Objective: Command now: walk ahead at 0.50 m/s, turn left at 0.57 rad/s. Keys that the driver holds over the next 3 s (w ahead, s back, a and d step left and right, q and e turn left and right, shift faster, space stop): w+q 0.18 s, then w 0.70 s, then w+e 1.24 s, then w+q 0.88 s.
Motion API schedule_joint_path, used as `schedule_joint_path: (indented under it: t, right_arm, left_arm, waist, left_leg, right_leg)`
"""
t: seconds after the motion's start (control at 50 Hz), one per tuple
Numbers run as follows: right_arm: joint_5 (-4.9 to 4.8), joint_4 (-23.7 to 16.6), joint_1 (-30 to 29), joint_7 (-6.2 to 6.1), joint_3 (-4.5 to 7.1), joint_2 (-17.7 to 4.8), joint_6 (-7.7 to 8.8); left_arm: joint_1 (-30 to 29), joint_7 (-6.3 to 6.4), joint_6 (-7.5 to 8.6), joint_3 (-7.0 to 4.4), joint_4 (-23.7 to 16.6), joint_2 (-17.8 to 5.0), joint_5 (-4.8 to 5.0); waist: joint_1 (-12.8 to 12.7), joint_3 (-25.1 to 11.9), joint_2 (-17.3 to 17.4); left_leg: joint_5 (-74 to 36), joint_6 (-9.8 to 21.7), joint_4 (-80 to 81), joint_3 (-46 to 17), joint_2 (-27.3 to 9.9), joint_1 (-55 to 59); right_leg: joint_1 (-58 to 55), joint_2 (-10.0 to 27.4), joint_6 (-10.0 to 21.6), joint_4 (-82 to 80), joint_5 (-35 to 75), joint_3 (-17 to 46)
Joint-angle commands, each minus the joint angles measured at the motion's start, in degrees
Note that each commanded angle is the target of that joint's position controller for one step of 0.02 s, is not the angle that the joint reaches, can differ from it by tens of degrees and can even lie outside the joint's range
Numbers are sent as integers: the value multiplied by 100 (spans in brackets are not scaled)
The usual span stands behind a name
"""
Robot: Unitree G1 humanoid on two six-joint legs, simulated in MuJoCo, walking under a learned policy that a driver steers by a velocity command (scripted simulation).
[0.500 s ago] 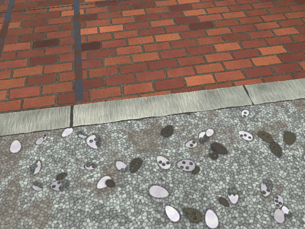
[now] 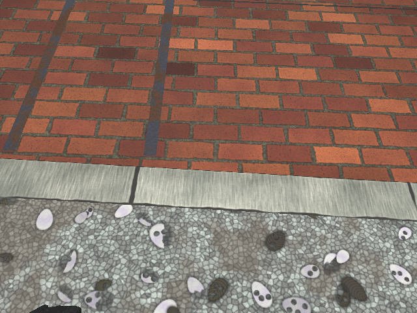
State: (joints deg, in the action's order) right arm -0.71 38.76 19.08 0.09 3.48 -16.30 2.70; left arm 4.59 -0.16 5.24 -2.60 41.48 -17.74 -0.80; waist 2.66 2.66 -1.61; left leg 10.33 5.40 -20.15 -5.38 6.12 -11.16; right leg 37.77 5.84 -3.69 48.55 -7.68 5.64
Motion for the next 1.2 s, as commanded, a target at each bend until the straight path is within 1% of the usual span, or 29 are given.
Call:
schedule_joint_path:
  t: [0.02, 0.12, 0.16, 0.18, 0.2, 0.22, 0.24, 0.26, 0.28, 0.3, 0.34, 0.42, 0.48, 0.56, 0.62, 0.66, 0.68, 0.7, 0.72, 0.74, 0.76, 0.78, 0.8, 0.84, 0.9, 1.02, 1.12, 1.16, 1.2]
  right_arm:
    - [-31, -357, -62, -104, 304, -1042, 45]
    - [-79, -202, 178, -128, 313, -980, -23]
    - [-60, -228, 46, -137, 314, -936, -60]
    - [-42, -259, 17, -129, 256, -767, -66]
    - [24, -316, 64, -105, 114, -401, -48]
    - [-81, -438, 897, -102, -8, 4, 10]
    - [-180, -308, 1049, -125, 38, -465, 37]
    - [-175, -288, 470, -125, 133, -841, 22]
    - [-85, -380, -23, -135, 141, -876, 13]
    - [0, -474, -355, -127, 143, -811, 39]
    - [-22, -509, -368, -59, 125, -611, 51]
    - [35, -626, -684, -5, -11, -278, 54]
    - [18, -708, -1178, 57, -89, -162, 124]
    - [-51, -844, -1792, 132, -82, -216, 170]
    - [-62, -945, -1925, 182, -30, -338, 186]
    - [-9, -747, -1203, 161, 113, -568, 184]
    - [28, -505, -405, 114, 248, -820, 160]
    - [94, -361, 628, 31, 364, -1278, 106]
    - [98, -305, 668, 74, 375, -1537, 84]
    - [28, -318, 560, 106, 239, -996, 88]
    - [5, -329, 227, 117, 165, -824, 104]
    - [40, -344, -90, 136, 127, -728, 118]
    - [81, -346, -327, 159, 97, -613, 138]
    - [117, -297, -490, 161, 87, -528, 211]
    - [91, -90, -390, 125, 135, -647, 305]
    - [103, 287, -40, 14, 200, -849, 320]
    - [37, 608, 295, -37, 261, -916, 208]
    - [25, 665, 270, -71, 292, -950, 118]
    - [18, 559, -18, -159, 339, -1108, 4]
  left_arm:
    - [-432, -30, 58, -15, -393, -224, 33]
    - [-652, -128, 176, -141, -522, -560, 129]
    - [-244, -130, 234, -230, -434, -681, 145]
    - [256, -100, 262, -313, -308, -795, 112]
    - [1030, -67, 290, -390, -225, -1043, 1]
    - [1655, -66, 222, -513, -40, -1560, -88]
    - [1797, -133, 195, -461, 75, -1190, 94]
    - [1524, -125, 168, -344, -4, -761, 124]
    - [1252, -116, 122, -282, -39, -598, 70]
    - [1060, -115, 91, -232, -15, -475, 31]
    - [970, -90, 105, -161, 48, -315, 1]
    - [1120, -64, 132, -229, 242, -605, 124]
    - [1217, -46, 73, -255, 349, -766, 169]
    - [1609, -54, -25, -252, 565, -875, 227]
    - [1729, -36, -126, -269, 693, -952, 261]
    - [1612, -6, -187, -275, 704, -1015, 280]
    - [1634, 7, -190, -218, 684, -879, 241]
    - [1621, 15, -155, -65, 491, -506, 49]
    - [2207, -18, -37, 68, 411, -50, 112]
    - [1818, -51, 25, -82, 452, -676, 228]
    - [1360, -75, 61, -137, 292, -812, 314]
    - [1146, -54, 61, -124, 275, -721, 274]
    - [1078, -46, 38, -140, 263, -663, 184]
    - [1291, -52, -63, -119, 331, -465, 168]
    - [1021, -26, -190, -84, 244, -291, 134]
    - [51, -166, -159, -4, -13, -122, 190]
    - [-565, -328, -137, -33, -440, -140, 192]
    - [-477, -390, -138, -62, -538, -184, 199]
    - [363, -390, -162, -240, -416, -510, 176]
  waist:
    - [35, -287, 607]
    - [50, -290, 805]
    - [-210, -339, 977]
    - [-464, -585, 945]
    - [-787, -1311, 477]
    - [-484, -2018, -1290]
    - [-587, -1903, -1437]
    - [-745, -1141, -782]
    - [-728, -721, -379]
    - [-659, -374, -263]
    - [-433, -274, -463]
    - [-405, -216, -372]
    - [-569, -149, -307]
    - [-783, -34, -287]
    - [-682, 15, -351]
    - [-183, -394, -301]
    - [180, -920, -178]
    - [532, -1788, 657]
    - [142, -2319, 2023]
    - [321, -1833, 1276]
    - [249, -1103, 1038]
    - [89, -746, 624]
    - [-68, -485, 558]
    - [-330, -460, 705]
    - [-383, -246, 550]
    - [3, 68, 423]
    - [187, 187, 386]
    - [51, 73, 541]
    - [-451, -450, 674]
  left_leg:
    - [-888, 760, 596, -809, -1044, -470]
    - [-261, 587, 14, -1609, -1368, 119]
    - [-370, 469, -384, -1844, -1390, 212]
    - [-557, 308, -890, -1721, -1147, 99]
    - [-176, 98, -2270, -1269, -830, -331]
    - [1919, -355, -4246, -468, 33, -2284]
    - [2341, -444, -5198, -548, -252, -3244]
    - [1805, -459, -5494, -589, -479, -3475]
    - [1400, -465, -5423, -366, -660, -3373]
    - [1130, -456, -5125, -324, -782, -3278]
    - [857, -431, -4620, -232, -989, -2828]
    - [536, -533, -3449, 126, -1146, -2792]
    - [-387, -560, -2364, 313, -1132, -2501]
    - [-953, -533, -1471, 501, -935, -2088]
    - [-608, -320, -1081, 527, -843, -1907]
    - [-593, -87, -714, 749, -601, -708]
    - [-663, 84, -733, 696, -659, 510]
    - [-891, 499, -900, -753, -1927, 2147]
    - [367, 1312, -99, -3280, -2915, 3264]
    - [1116, 1142, 202, -3295, -2743, 2904]
    - [934, 970, 307, -2516, -2544, 2245]
    - [386, 888, 440, -1970, -2289, 1565]
    - [-119, 857, 609, -1569, -2081, 1036]
    - [-674, 882, 903, -1136, -1898, 480]
    - [-1171, 954, 1157, -634, -1894, 259]
    - [-1145, 590, 1353, 435, -1797, 389]
    - [-1496, 400, 1005, 858, -2028, 1248]
    - [-2563, 326, 565, 942, -2155, 1483]
    - [-4609, 100, -674, 1199, -2041, 1564]
  right_leg:
    - [-791, -401, -109, -1197, 1107, -306]
    - [-1116, -536, 98, -1978, 894, -29]
    - [-1608, -553, 303, -2145, 452, -105]
    - [-2356, -507, 465, -2326, 425, -163]
    - [-3628, 275, 813, -2247, 129, 524]
    - [-5543, 1546, 1784, -2692, -983, 3105]
    - [-5654, 1803, 1986, -3156, -2496, 4326]
    - [-5044, 1524, 1735, -3266, -2592, 3529]
    - [-4396, 1254, 1550, -3249, -1911, 2676]
    - [-3817, 1016, 1523, -3333, -1173, 2113]
    - [-3286, 714, 1484, -3534, -299, 1436]
    - [-3109, 745, 1714, -3866, 652, 839]
    - [-3033, 596, 1604, -3971, 833, 331]
    - [-3202, 637, 1463, -3861, 937, 100]
    - [-3632, 857, 1338, -3586, 1293, 143]
    - [-3615, 679, 1147, -2678, 2681, -151]
    - [-3205, 402, 980, -1649, 2870, -405]
    - [-1999, 45, 723, 280, 1019, -682]
    - [-139, -818, 472, 1865, -2487, -408]
    - [492, -493, 518, 2413, -2498, 51]
    - [737, -259, 572, 2400, -1971, -77]
    - [555, -52, 545, 2170, -1491, -181]
    - [364, 81, 494, 1850, -1166, -184]
    - [-156, 197, 389, 1560, -840, -172]
    - [57, 226, 242, 950, -317, -187]
    - [-63, 0, 355, -854, 1419, -277]
    - [65, -214, 598, -1483, 1100, -418]
    - [-186, -341, 765, -1361, 466, -621]
    - [-1233, -747, 990, -1422, -94, -984]
